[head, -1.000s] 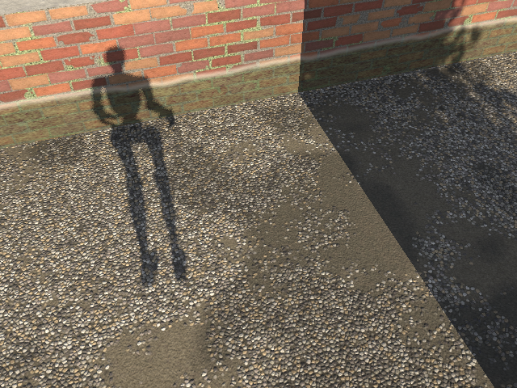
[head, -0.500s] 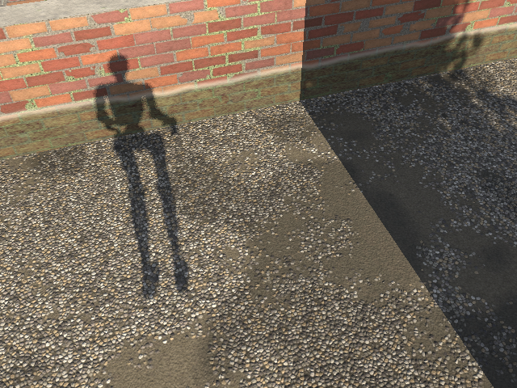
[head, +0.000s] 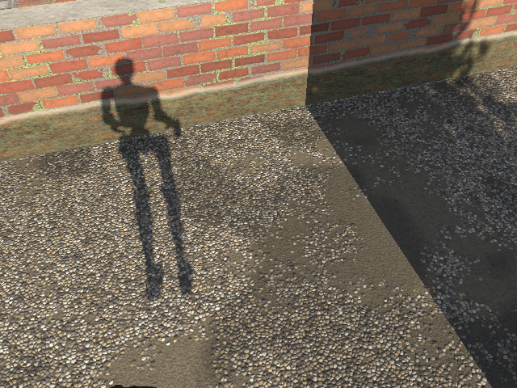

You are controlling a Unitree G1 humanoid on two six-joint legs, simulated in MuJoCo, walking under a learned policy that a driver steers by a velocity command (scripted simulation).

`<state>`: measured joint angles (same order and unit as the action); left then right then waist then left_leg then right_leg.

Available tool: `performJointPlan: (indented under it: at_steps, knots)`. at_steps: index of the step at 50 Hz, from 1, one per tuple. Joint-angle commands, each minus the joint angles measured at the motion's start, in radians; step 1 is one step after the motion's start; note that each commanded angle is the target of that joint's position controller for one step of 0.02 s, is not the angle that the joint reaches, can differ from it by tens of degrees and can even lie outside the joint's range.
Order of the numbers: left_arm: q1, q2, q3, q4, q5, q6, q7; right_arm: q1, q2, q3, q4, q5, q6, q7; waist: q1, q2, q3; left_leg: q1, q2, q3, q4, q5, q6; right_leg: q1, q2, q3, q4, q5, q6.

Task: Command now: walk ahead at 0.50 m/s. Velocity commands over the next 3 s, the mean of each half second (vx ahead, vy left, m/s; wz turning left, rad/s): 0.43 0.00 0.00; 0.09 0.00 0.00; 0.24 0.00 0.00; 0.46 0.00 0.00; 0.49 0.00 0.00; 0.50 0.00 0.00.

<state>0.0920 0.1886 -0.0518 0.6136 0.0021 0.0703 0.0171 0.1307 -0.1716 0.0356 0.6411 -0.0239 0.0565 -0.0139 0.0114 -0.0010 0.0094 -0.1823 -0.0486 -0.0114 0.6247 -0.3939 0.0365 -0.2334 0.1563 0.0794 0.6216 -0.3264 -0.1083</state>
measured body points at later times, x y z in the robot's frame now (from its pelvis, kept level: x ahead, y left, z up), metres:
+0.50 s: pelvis +0.02 +0.01 +0.01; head +0.00 +0.01 +0.46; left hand +0.19 +0.22 -0.08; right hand +0.18 -0.20 -0.09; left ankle -0.03 +0.10 -0.72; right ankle +0.00 -0.06 -0.72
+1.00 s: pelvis +0.02 +0.01 +0.02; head +0.02 +0.01 +0.47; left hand +0.15 +0.23 -0.09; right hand +0.17 -0.21 -0.08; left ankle -0.03 +0.10 -0.72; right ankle +0.00 -0.06 -0.72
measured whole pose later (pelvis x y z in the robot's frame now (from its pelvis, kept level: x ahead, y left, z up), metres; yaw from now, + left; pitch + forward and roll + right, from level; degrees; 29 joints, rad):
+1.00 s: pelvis +0.02 +0.01 +0.02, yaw +1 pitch +0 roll -1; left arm 0.19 0.20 -0.07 0.71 0.03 0.06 -0.01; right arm 0.18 -0.22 0.06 0.65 -0.06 0.08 -0.02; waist 0.00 0.02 -0.02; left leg -0.08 -0.05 -0.03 0.32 -0.24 0.05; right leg -0.11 0.13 0.09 0.27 -0.16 -0.09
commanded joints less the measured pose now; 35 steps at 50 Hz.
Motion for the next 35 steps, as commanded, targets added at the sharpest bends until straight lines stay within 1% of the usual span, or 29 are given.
performJointPlan:
  at_steps: [1,15,16,21,22,23,24,25,27,28,29,30,31,32,34,35]
  knots:
    - [-0.097,0.080,0.023,-0.095,0.001,-0.018,0.002,-0.077,-0.074,-0.019,-0.091,0.000,-0.017,-0.002,0.000,0.001,-0.054,0.083,0.068,-0.064,-0.048,0.221,0.033,-0.092,-0.145,0.142,-0.134,0.187,0.011]
    - [-0.099,0.073,0.021,-0.095,0.002,-0.021,0.005,-0.063,-0.076,-0.017,-0.098,-0.002,-0.017,-0.001,-0.003,0.001,-0.057,0.076,0.070,-0.072,-0.049,0.237,0.037,-0.083,-0.145,0.125,-0.113,0.201,0.010]
    - [-0.087,0.070,0.020,-0.091,0.003,-0.021,0.005,-0.054,-0.074,-0.016,-0.095,-0.003,-0.017,-0.001,-0.003,0.002,-0.061,0.078,0.071,-0.075,-0.053,0.223,0.039,-0.080,-0.147,0.130,-0.117,0.186,0.008]
    - [-0.052,0.060,0.014,-0.062,0.003,-0.020,0.004,-0.027,-0.062,-0.009,-0.074,-0.005,-0.014,0.001,-0.002,-0.004,-0.016,0.080,0.074,-0.090,-0.124,0.154,0.039,-0.086,-0.165,0.160,-0.193,0.111,0.007]
    - [-0.048,0.055,0.009,-0.056,0.008,-0.023,0.002,-0.030,-0.062,-0.008,-0.069,-0.005,-0.010,0.001,-0.001,-0.003,-0.010,0.087,0.080,-0.097,-0.149,0.166,0.037,-0.080,-0.170,0.162,-0.213,0.131,0.008]
    - [-0.046,0.051,0.007,-0.047,0.009,-0.025,0.001,-0.028,-0.061,-0.006,-0.062,-0.005,-0.009,0.001,-0.002,-0.004,-0.002,0.094,0.088,-0.104,-0.177,0.197,0.032,-0.069,-0.175,0.164,-0.235,0.164,0.012]
    - [-0.035,0.056,0.010,-0.037,0.013,-0.028,0.005,-0.011,-0.067,-0.006,-0.052,-0.002,-0.013,-0.002,-0.004,-0.020,0.002,0.099,0.096,-0.108,-0.193,0.233,0.028,-0.048,-0.179,0.174,-0.255,0.230,0.019]
    - [-0.045,0.030,0.001,-0.037,0.012,-0.028,0.001,0.003,-0.066,-0.003,-0.040,-0.009,-0.013,-0.005,-0.001,-0.022,-0.013,0.099,0.109,-0.109,-0.224,0.282,0.016,0.003,-0.192,0.183,-0.281,0.319,0.022]
    - [-0.026,0.048,0.007,-0.016,0.008,-0.027,0.000,0.021,-0.083,-0.009,-0.020,-0.007,-0.015,-0.008,-0.001,-0.009,-0.035,0.123,0.113,-0.110,-0.249,0.351,0.009,0.060,-0.201,0.180,-0.286,0.413,0.021]
    - [-0.015,0.053,0.009,-0.007,0.006,-0.027,0.002,0.027,-0.084,-0.010,-0.013,-0.003,-0.015,-0.008,0.000,0.000,-0.054,0.137,0.117,-0.111,-0.256,0.381,0.007,0.083,-0.205,0.177,-0.288,0.440,0.021]
    - [-0.036,0.048,0.009,-0.014,0.016,-0.032,-0.012,-0.021,-0.069,-0.003,-0.038,-0.003,-0.009,-0.005,0.019,0.010,-0.033,0.107,0.143,-0.128,-0.256,0.568,0.000,0.107,-0.216,0.163,-0.299,0.556,0.020]
    - [-0.005,0.052,0.012,0.002,0.014,-0.036,-0.015,0.002,-0.079,-0.007,-0.029,-0.003,-0.007,-0.004,0.016,0.018,-0.094,0.148,0.145,-0.126,-0.261,0.582,0.000,0.138,-0.217,0.154,-0.295,0.563,0.019]
    - [0.003,0.051,0.013,0.012,0.011,-0.039,-0.016,0.012,-0.082,-0.009,-0.026,-0.001,-0.005,-0.004,0.014,0.020,-0.113,0.162,0.146,-0.125,-0.263,0.591,-0.001,0.153,-0.219,0.150,-0.301,0.576,0.019]
    - [0.005,0.048,0.012,0.018,0.009,-0.040,-0.015,0.018,-0.083,-0.010,-0.023,0.000,-0.003,-0.004,0.011,0.019,-0.129,0.172,0.146,-0.124,-0.271,0.577,-0.003,0.163,-0.221,0.148,-0.306,0.578,0.018]
    - [0.003,0.042,0.012,0.026,0.006,-0.041,-0.014,0.022,-0.083,-0.012,-0.021,0.001,0.001,-0.004,0.007,0.019,-0.136,0.176,0.145,-0.122,-0.287,0.544,-0.003,0.169,-0.226,0.146,-0.319,0.568,0.017]
    - [-0.004,0.041,0.009,0.027,0.004,-0.037,-0.017,0.006,-0.078,-0.010,-0.022,0.000,0.007,-0.002,0.006,0.027,-0.139,0.178,0.141,-0.120,-0.296,0.521,0.000,0.167,-0.226,0.137,-0.327,0.525,0.013]
Next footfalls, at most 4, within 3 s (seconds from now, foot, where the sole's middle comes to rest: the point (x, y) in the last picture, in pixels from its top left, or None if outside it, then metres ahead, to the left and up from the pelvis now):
none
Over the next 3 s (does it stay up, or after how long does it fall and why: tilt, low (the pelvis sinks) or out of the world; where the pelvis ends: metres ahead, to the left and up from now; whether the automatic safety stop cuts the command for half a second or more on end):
stays up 0.00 0.00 0.00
